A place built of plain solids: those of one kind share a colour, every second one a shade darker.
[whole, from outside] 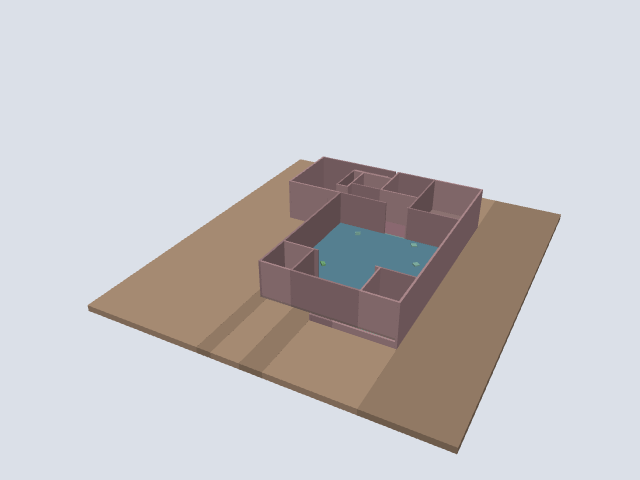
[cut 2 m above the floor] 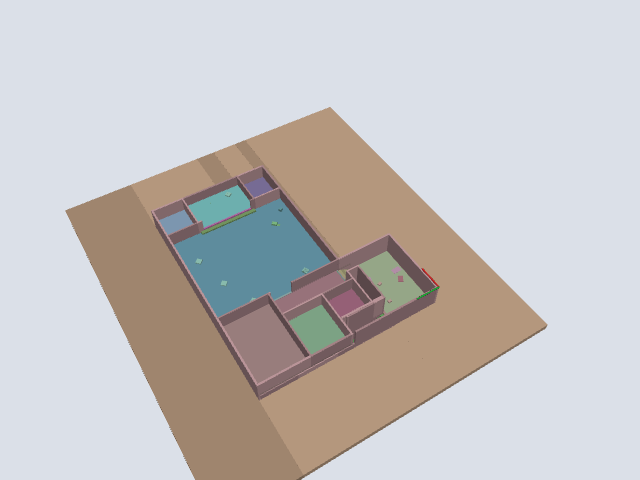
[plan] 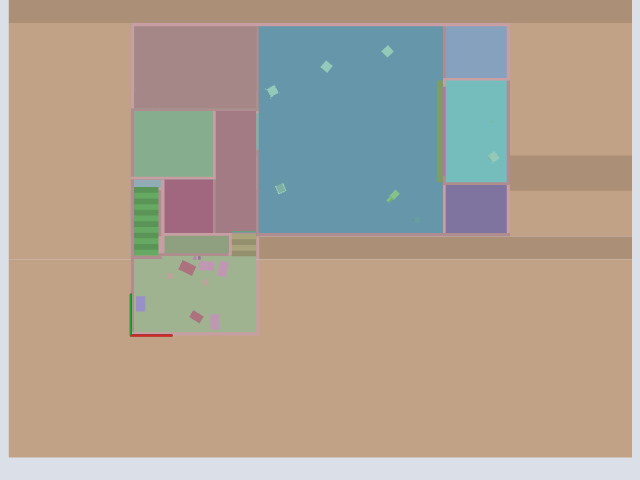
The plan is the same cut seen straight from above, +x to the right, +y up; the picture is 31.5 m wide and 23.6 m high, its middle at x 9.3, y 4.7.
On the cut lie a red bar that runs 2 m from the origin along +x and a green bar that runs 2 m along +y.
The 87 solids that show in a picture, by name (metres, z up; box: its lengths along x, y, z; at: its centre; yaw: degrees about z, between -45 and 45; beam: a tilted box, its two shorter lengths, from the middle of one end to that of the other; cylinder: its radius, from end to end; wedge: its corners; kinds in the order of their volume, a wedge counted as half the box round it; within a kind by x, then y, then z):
{
 "under_1": {"box": [6.0, 11.61, 0.5], "at": [-3.0, 9.56, -0.33]},
 "under_2": {"box": [30.64, 9.76, 0.5], "at": [9.32, -1.12, -0.33]},
 "under_3": {"box": [30.64, 6.0, 0.5], "at": [9.32, 18.37, -0.33]},
 "under_4": {"box": [23.12, 1.12, 0.5], "at": [13.08, 4.32, -0.33]},
 "under_5": {"box": [17.72, 2.24, 0.5], "at": [15.78, 6.0, -0.33]},
 "under_6": {"box": [14.92, 1.73, 0.5], "at": [17.18, 7.99, -0.33]},
 "under_7": {"box": [6.0, 6.52, 0.5], "at": [21.64, 12.11, -0.33]},
 "wall_1": {"box": [0.16, 7.28, 3.6], "at": [0.08, 3.8, 1.8]},
 "wall_2": {"box": [0.16, 1.44, 2.6], "at": [0.08, 8.16, -0.85]},
 "wall_3": {"box": [0.16, 3.23, 2.85], "at": [0.08, 9.43, 2.17]},
 "wall_4": {"box": [0.16, 3.07, 2.6], "at": [0.08, 10.54, -0.85]},
 "wall_5": {"box": [0.16, 4.04, 2.85], "at": [0.08, 13.19, 2.17]},
 "wall_6": {"box": [0.16, 3.0, 2.6], "at": [0.08, 13.71, -0.85]},
 "wall_7": {"box": [1.52, 0.16, 2.15], "at": [0.76, 3.84, -1.07]},
 "wall_8": {"box": [0.13, 2.11, 5.75], "at": [1.43, 6.09, 0.73]},
 "wall_9": {"box": [0.3, 0.83, 3.6], "at": [1.51, 4.46, 1.8]},
 "wall_10": {"box": [0.16, 2.61, 2.85], "at": [1.58, 6.34, 2.17]},
 "wall_11": {"box": [4.17, 0.13, 2.85], "at": [2.08, 7.75, 2.17]},
 "wall_12": {"box": [3.44, 0.13, 3.6], "at": [3.08, 3.98, 1.8]},
 "wall_13": {"box": [6.29, 0.13, 2.85], "at": [3.15, 11.11, 2.17]},
 "wall_14": {"box": [6.32, 0.16, 3.6], "at": [3.16, 0.08, 1.8]},
 "wall_15": {"box": [3.46, 0.13, 3.6], "at": [3.23, 4.97, 1.8]},
 "wall_16": {"box": [0.13, 2.64, 2.85], "at": [4.11, 6.36, 2.17]},
 "wall_17": {"box": [0.13, 3.23, 2.85], "at": [4.11, 9.43, 2.17]},
 "wall_18": {"box": [0.13, 0.86, 3.6], "at": [4.89, 4.48, 1.8]},
 "wall_19": {"box": [0.13, 4.1, 2.85], "at": [6.22, 7.09, 2.17]},
 "wall_20": {"box": [0.13, 0.11, 2.85], "at": [6.22, 10.98, 2.17]},
 "wall_21": {"box": [0.13, 4.04, 2.85], "at": [6.22, 13.19, 2.17]},
 "wall_22": {"box": [0.16, 3.6, 3.6], "at": [6.24, 1.96, 1.8]},
 "wall_23": {"box": [0.16, 1.12, 2.85], "at": [6.24, 4.32, 2.17]},
 "wall_24": {"box": [18.64, 0.16, 5.75], "at": [9.32, 15.29, 0.73]},
 "wall_25": {"box": [12.48, 0.16, 2.85], "at": [12.4, 4.96, 2.17]},
 "wall_26": {"box": [0.13, 2.37, 2.85], "at": [15.41, 6.22, 2.17]},
 "wall_27": {"box": [0.13, 0.3, 2.85], "at": [15.41, 7.69, 2.17]},
 "wall_28": {"box": [0.13, 2.54, 2.85], "at": [15.41, 13.94, 2.17]},
 "wall_29": {"box": [3.29, 0.13, 2.85], "at": [17.0, 7.47, 2.17]},
 "wall_30": {"box": [3.29, 0.13, 2.85], "at": [17.0, 12.61, 2.17]},
 "wall_31": {"box": [0.16, 2.37, 2.85], "at": [18.56, 6.22, 2.17]},
 "wall_32": {"box": [0.16, 1.5, 2.6], "at": [18.56, 9.76, -0.85]},
 "wall_33": {"box": [0.16, 5.0, 2.85], "at": [18.56, 10.04, 2.17]},
 "wall_34": {"box": [0.16, 4.57, 2.6], "at": [18.56, 12.93, -0.85]},
 "wall_35": {"box": [0.16, 2.54, 2.85], "at": [18.56, 13.94, 2.17]},
 "floor_foyer_1": {"box": [6.0, 3.76, 2.6], "at": [3.16, 2.04, -1.3]},
 "stair_down_1": {"box": [1.2, 0.3, 1.94], "at": [0.76, 4.07, -1.13]},
 "stair_down_2": {"box": [1.2, 0.58, 1.78], "at": [0.76, 4.21, -1.21]},
 "stair_down_3": {"box": [1.2, 0.86, 1.61], "at": [0.76, 4.35, -1.29]},
 "stair_down_4": {"box": [1.2, 1.14, 1.45], "at": [0.76, 4.49, -1.37]},
 "stair_down_5": {"box": [1.2, 1.42, 1.29], "at": [0.76, 4.63, -1.45]},
 "stair_down_6": {"box": [1.2, 1.7, 1.13], "at": [0.76, 4.77, -1.53]},
 "stair_down_7": {"box": [1.2, 1.98, 0.97], "at": [0.76, 4.91, -1.61]},
 "stair_down_8": {"box": [1.2, 2.26, 0.81], "at": [0.76, 5.05, -1.7]},
 "stair_down_9": {"box": [1.2, 2.54, 0.65], "at": [0.76, 5.19, -1.78]},
 "stair_down_10": {"box": [1.2, 2.82, 0.48], "at": [0.76, 5.33, -1.86]},
 "stair_down_11": {"box": [1.2, 3.1, 0.32], "at": [0.76, 5.47, -1.94]},
 "stair_down_12": {"box": [1.2, 3.38, 0.16], "at": [0.76, 5.61, -2.02]},
 "upper_floor_nave_1": {"box": [9.06, 10.17, 0.16], "at": [10.82, 10.12, 0.67]},
 "floor_coats_1": {"box": [3.17, 0.86, 2.6], "at": [3.25, 4.48, -1.3]},
 "upper_floor_chancel_1": {"box": [3.0, 5.0, 0.44], "at": [16.98, 10.04, 0.81]},
 "floor_lower_lobby_1": {"box": [7.0, 1.6, 0.5], "at": [3.66, 8.08, -2.35]},
 "upper_floor_store_1": {"box": [6.0, 4.04, 0.16], "at": [3.16, 13.19, 0.67]},
 "upper_floor_study_1": {"box": [3.88, 3.23, 0.16], "at": [2.1, 9.43, 0.67]},
 "upper_floor_narthex_1": {"box": [1.99, 6.0, 0.16], "at": [5.17, 8.04, 0.67]},
 "upper_floor_sacristy_1": {"box": [3.0, 2.54, 0.16], "at": [16.98, 13.94, 0.67]},
 "upper_floor_rear_stair_1": {"box": [3.0, 2.37, 0.16], "at": [16.98, 6.22, 0.67]},
 "stair_1": {"box": [1.2, 1.14, 0.15], "at": [5.56, 4.47, 0.07]},
 "stair_2": {"box": [1.2, 0.86, 0.3], "at": [5.56, 4.61, 0.15]},
 "stair_3": {"box": [1.2, 0.58, 0.45], "at": [5.56, 4.75, 0.23]},
 "stair_4": {"box": [1.2, 0.3, 0.6], "at": [5.56, 4.89, 0.3]},
 "upper_floor_usher_store_1": {"box": [2.38, 2.64, 0.16], "at": [2.85, 6.36, 0.67]},
 "wall_foot_1": {"box": [0.16, 3.23, 0.17], "at": [0.08, 9.43, 0.68]},
 "wall_foot_2": {"box": [0.16, 4.04, 0.17], "at": [0.08, 13.19, 0.68]},
 "wall_foot_3": {"box": [0.16, 2.37, 0.17], "at": [18.56, 6.22, 0.68]},
 "wall_foot_4": {"box": [0.16, 5.0, 0.17], "at": [18.56, 10.04, 0.68]},
 "wall_foot_5": {"box": [0.16, 2.54, 0.17], "at": [18.56, 13.94, 0.68]},
 "chancel_step_tread_1": {"box": [0.3, 5.0, 0.19], "at": [15.2, 10.04, 0.79]},
 "upper_floor_gap_chancel_step_1": {"box": [0.13, 4.4, 0.44], "at": [15.41, 10.04, 0.81]},
 "rubber_mat_1": {"box": [0.75, 0.45, 0.08], "at": [3.72, 3.42, -0.03], "yaw": -2.5},
 "rubber_mat_2": {"box": [0.45, 0.75, 0.08], "at": [4.13, 0.67, -0.03], "yaw": 2.8},
 "rubber_mat_3": {"box": [0.45, 0.75, 0.08], "at": [4.52, 3.27, -0.03], "yaw": -13.0},
 "cushion_floor_1": {"box": [0.44, 0.44, 0.1], "at": [6.97, 12.03, 0.8], "yaw": 30.6},
 "cushion_floor_2": {"box": [0.44, 0.44, 0.1], "at": [9.62, 13.22, 0.8], "yaw": -40.1},
 "cushion_floor_3": {"box": [0.44, 0.44, 0.1], "at": [12.62, 13.97, 0.8], "yaw": 43.0},
 "doormat_1": {"box": [0.75, 0.51, 0.08], "at": [2.77, 3.33, -0.03], "yaw": -25.3},
 "doormat_2": {"box": [0.6, 0.4, 0.09], "at": [3.23, 0.93, -0.01], "yaw": -32.1},
 "upper_floor_gap_nave_opening_1": {"box": [0.13, 1.79, 0.16], "at": [6.22, 10.04, 0.67]},
 "rug_1": {"box": [0.45, 0.75, 0.08], "at": [0.48, 1.56, -0.03], "yaw": 0.1},
 "stair_head_1": {"box": [1.2, 0.06, 0.16], "at": [5.56, 5.05, 0.67]}
}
